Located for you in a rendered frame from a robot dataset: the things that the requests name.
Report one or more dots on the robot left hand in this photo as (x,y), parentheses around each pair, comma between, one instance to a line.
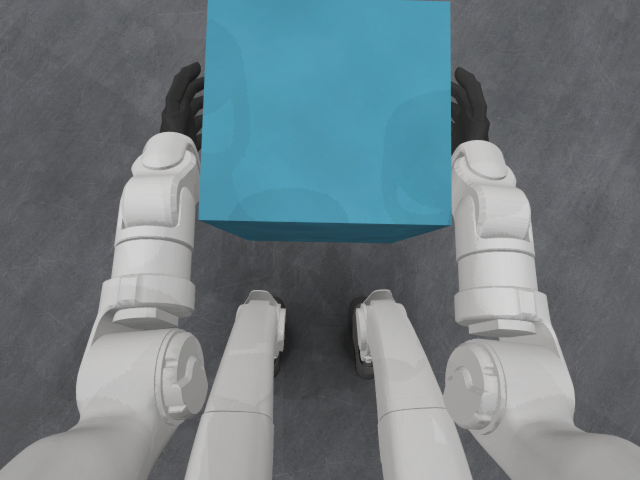
(181,106)

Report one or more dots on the left robot foot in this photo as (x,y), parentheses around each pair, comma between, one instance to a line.
(277,360)

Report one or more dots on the robot right hand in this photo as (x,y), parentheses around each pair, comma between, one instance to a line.
(469,114)

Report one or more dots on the robot left forearm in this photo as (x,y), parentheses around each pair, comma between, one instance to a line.
(150,285)

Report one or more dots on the robot right forearm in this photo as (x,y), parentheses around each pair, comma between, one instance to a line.
(498,293)

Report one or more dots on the carton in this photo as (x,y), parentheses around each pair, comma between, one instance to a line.
(327,120)

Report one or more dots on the robot right upper arm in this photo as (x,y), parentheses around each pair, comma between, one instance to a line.
(518,402)

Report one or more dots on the robot left upper arm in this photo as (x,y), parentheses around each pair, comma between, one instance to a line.
(134,390)

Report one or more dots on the robot left shin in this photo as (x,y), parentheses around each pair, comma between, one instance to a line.
(260,295)

